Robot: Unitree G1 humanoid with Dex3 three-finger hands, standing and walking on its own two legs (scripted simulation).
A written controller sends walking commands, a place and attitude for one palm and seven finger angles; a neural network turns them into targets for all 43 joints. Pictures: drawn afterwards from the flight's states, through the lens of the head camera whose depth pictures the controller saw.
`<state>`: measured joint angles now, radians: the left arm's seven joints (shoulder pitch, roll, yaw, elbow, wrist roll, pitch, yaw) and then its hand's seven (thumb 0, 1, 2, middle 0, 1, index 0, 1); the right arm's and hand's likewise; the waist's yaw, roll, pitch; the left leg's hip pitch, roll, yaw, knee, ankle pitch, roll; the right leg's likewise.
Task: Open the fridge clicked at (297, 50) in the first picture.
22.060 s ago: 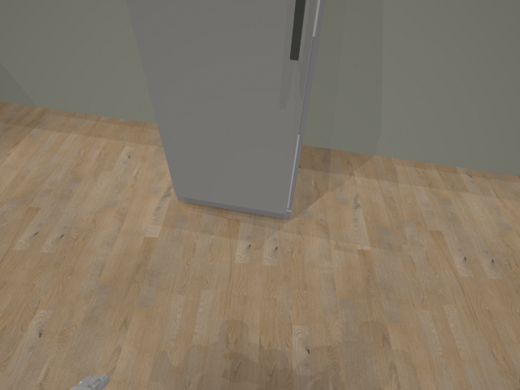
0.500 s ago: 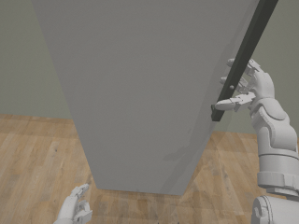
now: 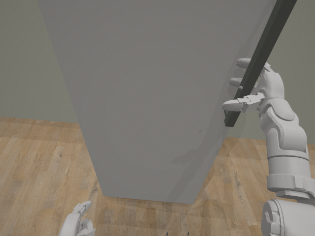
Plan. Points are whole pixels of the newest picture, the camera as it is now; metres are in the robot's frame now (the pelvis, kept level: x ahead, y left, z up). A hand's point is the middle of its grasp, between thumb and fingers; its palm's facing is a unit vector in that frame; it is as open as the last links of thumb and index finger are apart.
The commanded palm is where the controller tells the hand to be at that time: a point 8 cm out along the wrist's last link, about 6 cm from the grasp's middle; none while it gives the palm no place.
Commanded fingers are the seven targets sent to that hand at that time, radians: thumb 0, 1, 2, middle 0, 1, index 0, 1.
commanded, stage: slide the fingers in behind the handle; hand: right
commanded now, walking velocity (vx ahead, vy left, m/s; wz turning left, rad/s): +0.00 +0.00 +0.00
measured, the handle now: (249, 69) +0.45 -0.19 +0.25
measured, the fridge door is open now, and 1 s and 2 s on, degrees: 0 0 2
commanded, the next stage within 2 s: grip the handle and tug to test in 0.02 s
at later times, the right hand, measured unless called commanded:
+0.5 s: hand (243, 90) +0.39 -0.17 +0.22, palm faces +0.05 +1.00 -0.01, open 10.6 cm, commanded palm +0.37 -0.22 +0.22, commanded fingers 0.00 -0.43 -0.70 0.40 1.33 0.40 1.33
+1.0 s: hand (242, 89) +0.40 -0.17 +0.22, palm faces +0.05 +1.00 +0.00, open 5.8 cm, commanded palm +0.38 -0.22 +0.22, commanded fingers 0.00 -0.90 -0.90 0.45 1.40 0.45 1.40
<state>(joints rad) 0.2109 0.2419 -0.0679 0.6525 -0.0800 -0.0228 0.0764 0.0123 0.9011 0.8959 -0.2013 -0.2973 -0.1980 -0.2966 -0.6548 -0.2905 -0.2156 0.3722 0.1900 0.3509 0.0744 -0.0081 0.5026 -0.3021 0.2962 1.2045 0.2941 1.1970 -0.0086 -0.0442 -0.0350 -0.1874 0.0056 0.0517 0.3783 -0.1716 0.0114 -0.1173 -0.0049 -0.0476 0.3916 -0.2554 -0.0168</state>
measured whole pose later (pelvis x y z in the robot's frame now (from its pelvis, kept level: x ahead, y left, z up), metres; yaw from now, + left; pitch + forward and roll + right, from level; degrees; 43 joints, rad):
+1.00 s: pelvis +0.00 +0.00 +0.00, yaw +0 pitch -1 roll +0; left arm 0.20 0.24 -0.07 0.66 -0.08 -0.02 0.08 0.01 0.90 0.90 -0.20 -0.30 -0.20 -0.30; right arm -0.64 -0.29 -0.21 0.35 0.19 0.36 0.09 0.01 -0.68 -0.82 0.40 1.38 0.38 1.37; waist -0.02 -0.04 -0.04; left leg -0.18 0.01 0.06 0.38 -0.18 0.01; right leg -0.12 0.00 -0.04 0.40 -0.26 -0.02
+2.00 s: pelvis +0.04 +0.00 +0.00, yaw +2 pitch +1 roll +1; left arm 0.14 0.23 -0.07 0.56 -0.08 0.03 0.04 0.01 0.90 0.90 -0.20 -0.30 -0.20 -0.30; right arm -0.29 -0.26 -0.27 -0.16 0.23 0.50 0.09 -0.01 -0.72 -0.77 0.36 1.40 0.27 1.39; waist -0.02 -0.08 -0.09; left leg -0.17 -0.01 0.02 0.40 -0.24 0.01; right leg -0.08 -0.01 -0.07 0.39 -0.31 -0.02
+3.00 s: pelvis -0.12 +0.09 -0.01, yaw -10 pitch +1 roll +1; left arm 0.15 0.14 0.00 0.65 0.00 -0.06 0.05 0.01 0.90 0.90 -0.20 -0.30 -0.20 -0.30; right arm -0.11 -0.29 -0.13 -0.42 0.02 -0.01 -0.08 -0.15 -0.58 -0.71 0.43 1.41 0.14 1.16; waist 0.06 -0.05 0.10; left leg -0.27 -0.08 0.07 0.51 -0.27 0.08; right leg -0.46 -0.05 0.08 0.67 -0.26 0.02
